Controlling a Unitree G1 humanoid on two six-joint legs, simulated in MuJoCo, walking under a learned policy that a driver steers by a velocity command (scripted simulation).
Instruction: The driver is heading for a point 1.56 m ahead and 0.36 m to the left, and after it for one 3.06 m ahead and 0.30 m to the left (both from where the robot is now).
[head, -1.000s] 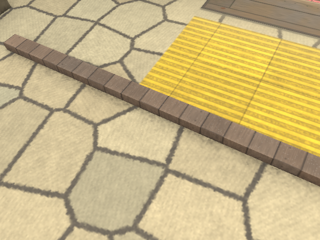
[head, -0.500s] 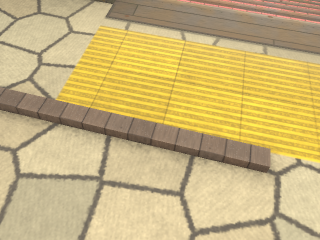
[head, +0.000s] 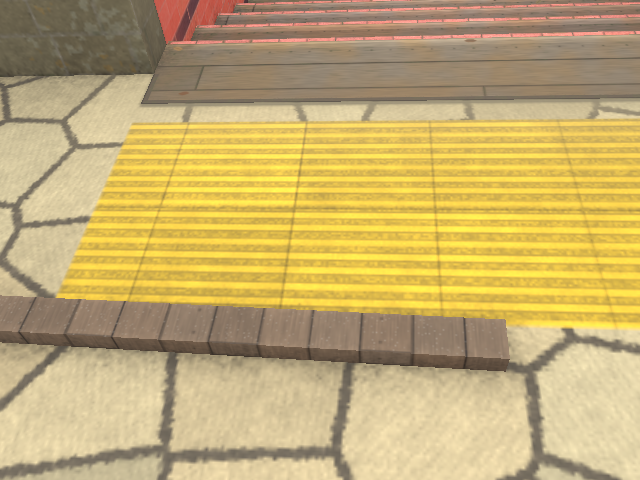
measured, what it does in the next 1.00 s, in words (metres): walks ahead: left foot, then right foot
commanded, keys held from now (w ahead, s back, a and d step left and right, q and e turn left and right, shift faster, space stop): w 0.18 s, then no key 0.82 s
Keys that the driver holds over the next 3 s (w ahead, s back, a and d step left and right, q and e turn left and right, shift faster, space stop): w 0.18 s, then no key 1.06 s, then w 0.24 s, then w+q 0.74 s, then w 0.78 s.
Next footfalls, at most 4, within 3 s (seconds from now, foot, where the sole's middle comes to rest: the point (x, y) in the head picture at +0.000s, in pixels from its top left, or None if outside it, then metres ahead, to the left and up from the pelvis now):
0.26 left None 0.34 0.12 -0.78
0.64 right None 0.38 -0.12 -0.78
1.96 left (308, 408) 0.66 0.14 -0.78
2.38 right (348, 274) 1.03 0.05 -0.78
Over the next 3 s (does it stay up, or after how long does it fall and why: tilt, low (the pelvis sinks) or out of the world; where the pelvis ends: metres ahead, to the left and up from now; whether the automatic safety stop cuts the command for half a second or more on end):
stays up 1.07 0.27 -0.02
